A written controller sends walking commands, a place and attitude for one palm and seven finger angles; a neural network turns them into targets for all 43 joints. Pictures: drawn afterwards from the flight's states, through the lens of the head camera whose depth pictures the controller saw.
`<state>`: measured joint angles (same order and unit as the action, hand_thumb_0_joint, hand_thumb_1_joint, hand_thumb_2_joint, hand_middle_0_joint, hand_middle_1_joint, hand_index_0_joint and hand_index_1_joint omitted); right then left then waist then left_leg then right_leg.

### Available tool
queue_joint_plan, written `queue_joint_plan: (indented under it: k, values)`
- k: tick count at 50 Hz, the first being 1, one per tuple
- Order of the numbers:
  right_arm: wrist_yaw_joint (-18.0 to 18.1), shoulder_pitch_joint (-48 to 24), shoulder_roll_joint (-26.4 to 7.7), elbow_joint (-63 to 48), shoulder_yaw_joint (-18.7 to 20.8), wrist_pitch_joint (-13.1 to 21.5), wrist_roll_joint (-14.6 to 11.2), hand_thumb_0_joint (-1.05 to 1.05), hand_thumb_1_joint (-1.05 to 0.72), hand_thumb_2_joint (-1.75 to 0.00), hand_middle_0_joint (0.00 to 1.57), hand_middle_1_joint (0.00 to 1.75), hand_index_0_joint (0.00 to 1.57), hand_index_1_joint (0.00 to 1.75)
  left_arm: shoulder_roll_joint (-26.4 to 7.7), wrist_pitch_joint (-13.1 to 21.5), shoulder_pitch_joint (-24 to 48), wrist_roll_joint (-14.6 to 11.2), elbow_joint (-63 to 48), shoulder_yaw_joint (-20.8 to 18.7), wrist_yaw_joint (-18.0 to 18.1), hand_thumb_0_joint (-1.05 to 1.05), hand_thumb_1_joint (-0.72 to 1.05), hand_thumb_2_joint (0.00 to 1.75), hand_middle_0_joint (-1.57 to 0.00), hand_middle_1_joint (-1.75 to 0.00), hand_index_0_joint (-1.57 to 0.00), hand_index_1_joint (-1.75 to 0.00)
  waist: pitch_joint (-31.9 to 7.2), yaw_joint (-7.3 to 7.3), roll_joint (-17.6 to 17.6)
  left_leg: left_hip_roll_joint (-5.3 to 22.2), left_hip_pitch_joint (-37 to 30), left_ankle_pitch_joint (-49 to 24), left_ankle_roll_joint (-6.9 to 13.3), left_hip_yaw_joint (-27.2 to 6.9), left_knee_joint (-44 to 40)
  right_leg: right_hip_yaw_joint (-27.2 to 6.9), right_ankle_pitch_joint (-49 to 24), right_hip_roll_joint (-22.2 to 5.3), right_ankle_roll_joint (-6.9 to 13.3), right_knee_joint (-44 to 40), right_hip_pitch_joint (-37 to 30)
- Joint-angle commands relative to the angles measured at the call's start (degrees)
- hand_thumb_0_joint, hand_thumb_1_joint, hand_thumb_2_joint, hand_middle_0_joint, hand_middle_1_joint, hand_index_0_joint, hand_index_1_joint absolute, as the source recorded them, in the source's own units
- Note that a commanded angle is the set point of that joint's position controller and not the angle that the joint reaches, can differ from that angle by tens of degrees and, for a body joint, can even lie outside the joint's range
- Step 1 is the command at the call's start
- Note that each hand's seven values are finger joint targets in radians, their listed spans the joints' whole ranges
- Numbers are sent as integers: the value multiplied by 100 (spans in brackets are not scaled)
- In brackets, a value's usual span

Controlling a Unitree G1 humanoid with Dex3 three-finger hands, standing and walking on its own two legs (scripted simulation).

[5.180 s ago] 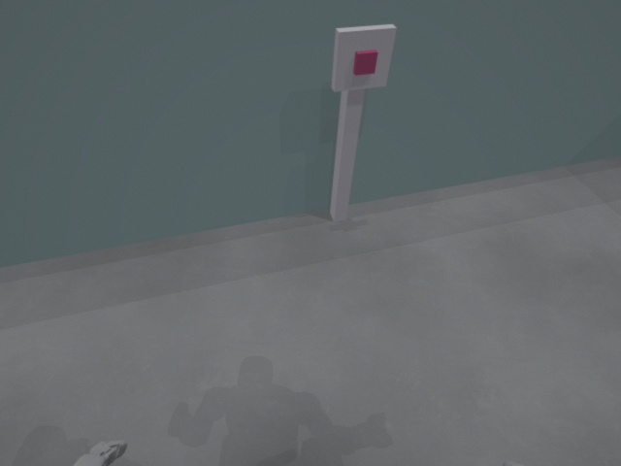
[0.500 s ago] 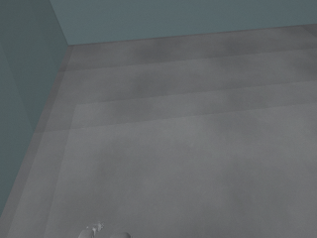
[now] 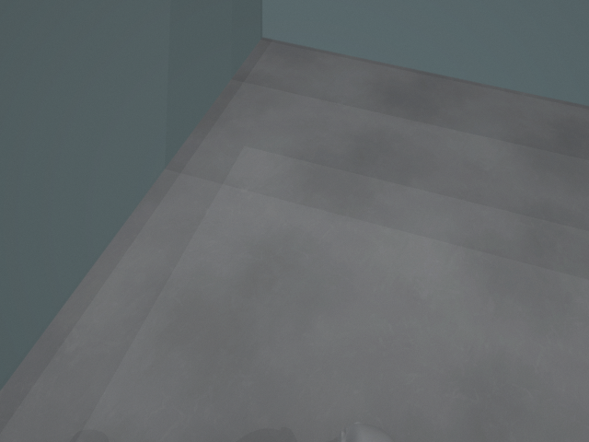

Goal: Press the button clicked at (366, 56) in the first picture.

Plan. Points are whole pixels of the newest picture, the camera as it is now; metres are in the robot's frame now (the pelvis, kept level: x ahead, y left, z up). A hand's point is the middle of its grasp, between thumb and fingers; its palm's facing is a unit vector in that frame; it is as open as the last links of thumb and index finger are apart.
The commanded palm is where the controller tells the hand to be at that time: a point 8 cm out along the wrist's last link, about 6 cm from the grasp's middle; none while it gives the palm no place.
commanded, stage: turn to face it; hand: left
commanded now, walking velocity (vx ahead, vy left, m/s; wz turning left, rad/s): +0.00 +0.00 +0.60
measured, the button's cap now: out of the picture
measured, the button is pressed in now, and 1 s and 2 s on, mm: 0 0 0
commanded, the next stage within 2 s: none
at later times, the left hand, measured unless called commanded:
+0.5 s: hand out of the picture +0.00 +0.14 -0.14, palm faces +0.32 -0.91 -0.27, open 7.4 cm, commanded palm none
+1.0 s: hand out of the picture -0.12 +0.20 -0.17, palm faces +0.60 -0.76 -0.25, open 7.4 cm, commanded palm none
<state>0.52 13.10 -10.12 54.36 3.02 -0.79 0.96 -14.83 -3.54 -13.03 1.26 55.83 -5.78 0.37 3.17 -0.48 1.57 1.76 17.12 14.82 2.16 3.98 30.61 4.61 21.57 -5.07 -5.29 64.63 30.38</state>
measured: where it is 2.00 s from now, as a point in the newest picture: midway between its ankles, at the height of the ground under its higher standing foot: outside the picture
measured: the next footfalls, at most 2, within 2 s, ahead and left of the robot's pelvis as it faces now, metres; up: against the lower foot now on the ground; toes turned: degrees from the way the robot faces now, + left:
right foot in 0.30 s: +0.03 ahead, -0.16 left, +0.00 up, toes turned +8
left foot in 0.76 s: -0.07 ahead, +0.08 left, +0.00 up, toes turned +34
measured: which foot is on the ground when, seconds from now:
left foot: down 0.00-0.30, up 0.32-0.74, down 0.76-1.00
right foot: up 0.00-0.28, down 0.30-0.76, up 0.78-1.00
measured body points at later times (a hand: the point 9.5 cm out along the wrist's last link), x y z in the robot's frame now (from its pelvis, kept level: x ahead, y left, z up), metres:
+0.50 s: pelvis -0.03 -0.07 +0.01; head +0.01 -0.09 +0.45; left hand -0.02 +0.19 -0.12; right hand +0.12 -0.31 -0.15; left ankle -0.08 +0.08 -0.64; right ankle -0.01 -0.16 -0.74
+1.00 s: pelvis -0.06 -0.02 +0.00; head -0.03 +0.02 +0.45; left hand -0.15 +0.24 -0.15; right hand +0.17 -0.17 -0.12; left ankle -0.10 +0.06 -0.74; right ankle +0.02 -0.17 -0.66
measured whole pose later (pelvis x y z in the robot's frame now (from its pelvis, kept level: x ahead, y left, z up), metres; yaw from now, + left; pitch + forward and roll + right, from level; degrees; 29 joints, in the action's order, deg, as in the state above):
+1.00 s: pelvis -0.06 -0.02 +0.00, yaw +36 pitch +0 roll -1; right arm -0.3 8.6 -12.0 51.8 2.6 -1.4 0.7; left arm -15.8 -3.3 -10.4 0.9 52.0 -4.4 0.4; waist 4.9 -0.7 1.6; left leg -1.4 14.6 13.4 2.3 -1.4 27.7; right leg 1.5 23.0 -5.6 -6.6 61.4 27.6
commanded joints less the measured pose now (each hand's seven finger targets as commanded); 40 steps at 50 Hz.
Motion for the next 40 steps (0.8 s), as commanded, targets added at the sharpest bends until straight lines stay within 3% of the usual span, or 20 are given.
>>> queue_joint_plan:
  k: [1, 7, 10, 12, 13, 14, 15, 16, 17, 19, 20, 22, 27, 32, 35, 36, 37, 38, 39, 40]
  values:
    - [74, 168, -1209, -316, 293, 90, -6, 0, -90, -90, 20, 30, 20, 30, -244, 186, 211, -44, -520, -20, 27, 0, 90, 90, -20, -30, -20, -30, -746, 173, -814, 1226, -1264, -2564, 611, -1397, -1093, -356, -146, -30, -140, -134, 360]
    - [23, 177, -1360, -322, 368, -18, 42, 0, -90, -90, 20, 30, 20, 30, -226, 171, 488, -86, -744, 25, 85, 0, 90, 90, -20, -30, -20, -30, -523, 307, -1102, 1223, -942, -1925, 773, -2127, -1129, -407, 401, 153, -113, -1409, -222]
    - [-1, -162, -1458, -441, 413, -72, 56, 0, -90, -90, 20, 30, 20, 30, -195, 207, 164, -121, -721, 41, 109, 0, 90, 90, -20, -30, -20, -30, -584, 146, -1232, 1075, -497, -1916, 705, -2310, -948, -331, 304, 341, -19, -2407, -1036]
    - [-28, -380, -1433, -546, 444, -96, 23, 0, -90, -90, 20, 30, 20, 30, -278, 266, -250, -127, -638, 12, 121, 0, 90, 90, -20, -30, -20, -30, -708, -58, -1154, 824, -20, -1611, 489, -2266, -648, -241, -464, 408, 27, -3446, -1886]
    - [-45, -426, -1279, -600, 434, -102, -18, 0, -90, -90, 20, 30, 20, 30, -436, 313, -458, -106, -604, -28, 143, 0, 90, 90, -20, -30, -20, -30, -766, -177, -793, 552, 561, -988, 230, -2132, -309, -384, -887, 182, 96, -4301, -2642]
    - [-84, -312, -871, -690, 378, -114, -71, 0, -90, -90, 20, 30, 20, 30, -951, 381, -597, 1, -640, -127, 187, 0, 90, 90, -20, -30, -20, -30, -790, -249, 721, -176, 1657, 495, -259, -1323, 899, -1679, -412, -1194, 511, -5162, -3387]
    - [-79, -453, -779, -861, 366, -107, -15, 0, -90, -90, 20, 30, 20, 30, -1329, 357, -418, 24, -775, -150, 199, 0, 90, 90, -20, -30, -20, -30, -514, -263, 1769, -579, 2084, 1910, -515, -676, 2300, -2764, -881, -2372, 1072, -5290, -2718]
    - [-95, -462, -1046, -843, 436, -148, 21, 0, -90, -90, 20, 30, 20, 30, -1192, 328, -107, -8, -892, -99, 213, 0, 90, 90, -20, -30, -20, -30, -441, -142, 1063, -276, 1756, 1748, -441, -946, 3151, -2325, -765, -2402, 1292, -5227, -2002]
    - [-131, -487, -1039, -728, 438, -204, 53, 0, -90, -90, 20, 30, 20, 30, -870, 378, 254, -10, -947, -78, 224, 0, 90, 90, -20, -30, -20, -30, -91, 23, 1191, -91, 1810, 1406, -421, -1017, 3464, -1876, -717, -1969, 1169, -5222, -1665]
    - [-192, -224, -952, -481, 429, -263, 64, 0, -90, -90, 20, 30, 20, 30, -616, 395, 576, -29, -1020, 65, 167, 0, 90, 90, -20, -30, -20, -30, 132, 259, 771, -34, 1760, 684, -567, -715, 4031, -970, -1227, -1366, 958, -4926, -1628]
    - [-213, -187, -896, -449, 405, -266, 60, 0, -90, -90, 20, 30, 20, 30, -523, 421, 491, -26, -1004, 86, 158, 0, 90, 90, -20, -30, -20, -30, 117, 236, 739, -30, 1764, 534, -620, -598, 4067, -714, -1574, -1241, 931, -4821, -1730]
    - [-237, -202, -840, -438, 374, -278, 34, 0, -90, -90, 20, 30, 20, 30, -559, 443, 283, -10, -960, 89, 170, 0, 90, 90, -20, -30, -20, -30, -18, 177, 719, 14, 1733, 429, -694, -471, 3880, -417, -1907, -1235, 934, -4733, -2066]
    - [-242, -779, -850, -594, 315, -292, 18, 0, -90, -90, 20, 30, 20, 30, -742, 407, -250, 25, -780, 38, 167, 0, 90, 90, -20, -30, -20, -30, -92, -136, 795, 117, 1616, 777, -764, -231, 2963, -295, -2170, -1501, 1109, -4655, -2561]
    - [-232, -985, -754, -703, 195, -184, -33, 0, -90, -90, 20, 30, 20, 30, -958, 362, -391, 67, -683, -52, 151, 0, 90, 90, -20, -30, -20, -30, -425, -296, 1059, 92, 920, 1144, -648, 114, 1472, -42, -3194, -1723, 1193, -4150, -2840]
    - [-198, -601, -809, -637, 191, -100, -38, 0, -90, -90, 20, 30, 20, 30, -1013, 322, -337, 32, -625, -87, 124, 0, 90, 90, -20, -30, -20, -30, -717, -123, 1007, -47, 109, 446, -518, 324, 197, 325, -3428, -1650, 923, -3508, -2783]
    - [-202, -302, -965, -568, 225, -61, -26, 0, -90, -90, 20, 30, 20, 30, -959, 302, -275, -12, -613, -86, 108, 0, 90, 90, -20, -30, -20, -30, -866, 54, 628, -9, -574, -293, -455, 195, -607, 549, -3098, -1522, 675, -2898, -2452]
    - [-177, 75, -1465, -507, 353, -7, 3, 0, -90, -90, 20, 30, 20, 30, -757, 270, -319, -61, -720, -63, 80, 0, 90, 90, -20, -30, -20, -30, -1139, 280, -541, 736, -1691, -1559, -115, -842, -960, 748, -1775, -1082, 300, -1796, -1304]
    - [-124, 434, -2068, -461, 511, 2, -14, 0, -90, -90, 20, 30, 20, 30, -348, 253, -13, -72, -1010, 58, 42, 0, 90, 90, -20, -30, -20, -30, -1068, 524, -2098, 2176, -2210, -4056, 643, -2655, -991, 596, 1655, -329, -125, -631, 368]
    - [-94, 717, -2087, -290, 488, -49, -24, 0, -90, -90, 20, 30, 20, 30, -496, 183, 355, -17, -1100, 82, 81, 0, 90, 90, -20, -30, -20, -30, -1065, 625, -1461, 2353, -1938, -4275, 1034, -2406, -846, -25, 1650, -327, -26, -2, 364]
    - [-51, 503, -1840, -300, 426, -31, -4, 0, -90, -90, 20, 30, 20, 30, -463, 154, 428, -2, -1050, 57, 88, 0, 90, 90, -20, -30, -20, -30, -856, 497, -1246, 1987, -1554, -3455, 962, -2087, -942, -230, 1255, -374, 10, 173, 389]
